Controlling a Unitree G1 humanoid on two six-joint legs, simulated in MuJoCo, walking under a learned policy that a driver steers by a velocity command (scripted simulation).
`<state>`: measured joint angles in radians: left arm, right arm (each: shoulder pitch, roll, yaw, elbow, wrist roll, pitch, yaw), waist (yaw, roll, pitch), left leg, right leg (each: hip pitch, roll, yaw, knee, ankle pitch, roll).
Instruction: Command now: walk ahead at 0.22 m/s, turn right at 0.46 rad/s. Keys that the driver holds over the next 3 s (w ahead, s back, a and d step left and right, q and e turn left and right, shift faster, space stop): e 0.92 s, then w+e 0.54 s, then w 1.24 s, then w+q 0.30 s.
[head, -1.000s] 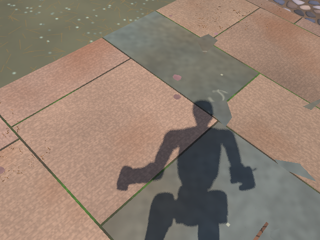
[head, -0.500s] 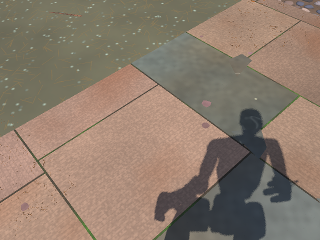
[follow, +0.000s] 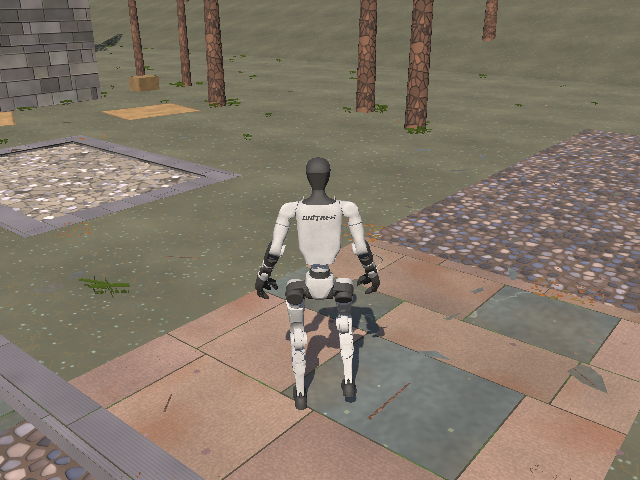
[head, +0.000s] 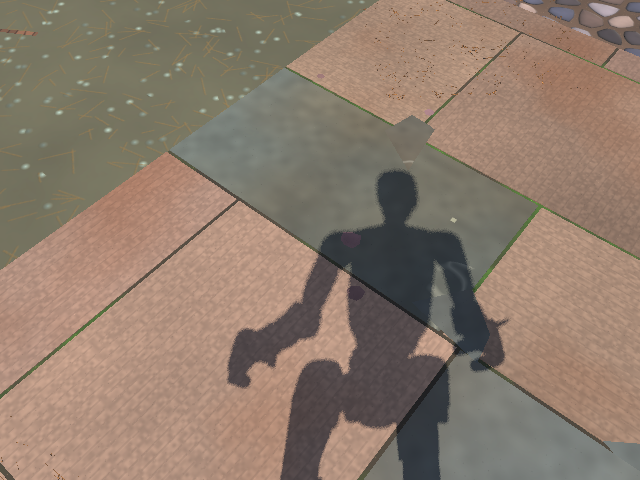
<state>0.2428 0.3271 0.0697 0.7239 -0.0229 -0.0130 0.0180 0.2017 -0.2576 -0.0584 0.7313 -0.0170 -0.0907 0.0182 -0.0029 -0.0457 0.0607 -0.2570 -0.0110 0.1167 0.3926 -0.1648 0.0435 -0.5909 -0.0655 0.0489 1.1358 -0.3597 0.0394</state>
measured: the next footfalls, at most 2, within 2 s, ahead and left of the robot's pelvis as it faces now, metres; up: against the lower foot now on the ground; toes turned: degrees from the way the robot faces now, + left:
right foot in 0.26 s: +0.21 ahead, -0.14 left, +0.00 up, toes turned -11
left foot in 0.70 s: +0.23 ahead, +0.08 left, +0.00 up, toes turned -29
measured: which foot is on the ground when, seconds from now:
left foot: down 0.00-0.26, up 0.28-0.68, down 0.70-1.00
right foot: up 0.00-0.24, down 0.26-0.72, up 0.74-1.00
